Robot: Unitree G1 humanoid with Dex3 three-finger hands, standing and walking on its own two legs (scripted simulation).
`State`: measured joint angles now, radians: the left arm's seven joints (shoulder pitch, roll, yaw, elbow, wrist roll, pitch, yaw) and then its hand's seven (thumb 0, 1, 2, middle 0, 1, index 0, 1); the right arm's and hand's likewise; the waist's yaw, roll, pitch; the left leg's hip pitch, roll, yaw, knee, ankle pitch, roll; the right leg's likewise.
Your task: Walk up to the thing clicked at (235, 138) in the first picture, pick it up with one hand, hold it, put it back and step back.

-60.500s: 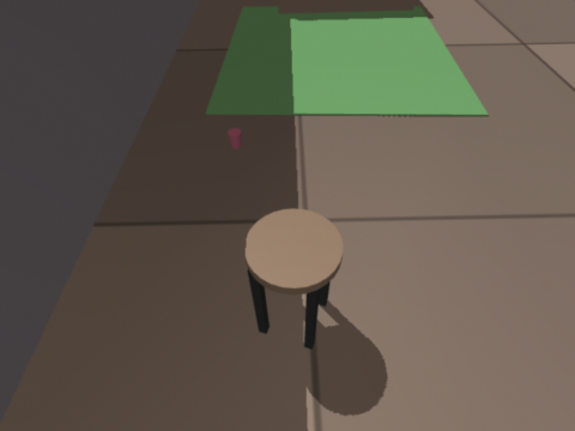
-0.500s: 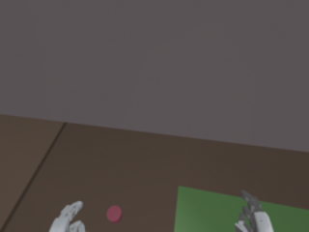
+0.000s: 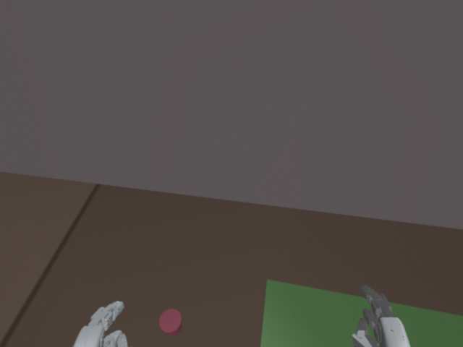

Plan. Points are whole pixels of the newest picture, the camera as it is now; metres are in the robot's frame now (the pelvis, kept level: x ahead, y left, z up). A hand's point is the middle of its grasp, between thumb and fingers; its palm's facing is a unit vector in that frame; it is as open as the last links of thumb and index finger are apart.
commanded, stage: stand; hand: left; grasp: from above
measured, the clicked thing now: (172, 324) +0.36 +0.22 -0.67
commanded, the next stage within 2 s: none
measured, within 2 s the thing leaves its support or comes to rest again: neither
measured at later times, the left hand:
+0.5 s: hand out of the picture +0.03 +0.24 -0.12, palm faces +0.08 -0.95 -0.30, open 7.4 cm
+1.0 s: hand out of the picture +0.02 +0.26 -0.11, palm faces +0.07 -0.95 -0.31, open 7.4 cm
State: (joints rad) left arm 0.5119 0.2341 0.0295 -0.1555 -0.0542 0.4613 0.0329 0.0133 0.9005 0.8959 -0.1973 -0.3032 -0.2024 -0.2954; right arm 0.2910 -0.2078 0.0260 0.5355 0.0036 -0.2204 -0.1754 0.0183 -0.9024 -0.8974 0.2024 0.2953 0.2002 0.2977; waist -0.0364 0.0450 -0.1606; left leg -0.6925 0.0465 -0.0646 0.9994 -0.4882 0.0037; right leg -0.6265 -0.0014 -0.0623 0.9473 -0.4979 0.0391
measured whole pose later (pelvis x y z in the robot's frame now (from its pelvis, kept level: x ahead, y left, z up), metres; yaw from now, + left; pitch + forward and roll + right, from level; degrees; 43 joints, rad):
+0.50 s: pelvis -0.01 +0.01 +0.05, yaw +2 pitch -2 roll -2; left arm 0.26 0.27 0.05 0.97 0.03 0.03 0.04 0.01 0.90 0.90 -0.20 -0.30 -0.20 -0.30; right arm 0.18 -0.27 -0.04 0.99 -0.04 -0.01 -0.03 0.01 -0.91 -0.90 0.20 0.30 0.20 0.30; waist 0.03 0.01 0.05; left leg -0.23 0.00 -0.03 0.54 -0.27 0.03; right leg -0.19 -0.05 -0.04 0.54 -0.31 0.06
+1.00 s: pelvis -0.02 +0.02 +0.06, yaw +2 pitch -4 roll -2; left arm 0.18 0.30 0.05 1.12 0.03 0.01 0.03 0.01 0.90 0.90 -0.20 -0.30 -0.20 -0.30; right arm 0.17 -0.29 -0.03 1.11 -0.03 0.00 -0.02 0.01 -0.91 -0.90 0.20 0.30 0.20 0.30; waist 0.01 0.01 0.05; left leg -0.13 -0.01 -0.04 0.37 -0.17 0.04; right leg -0.10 -0.06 -0.05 0.39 -0.22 0.07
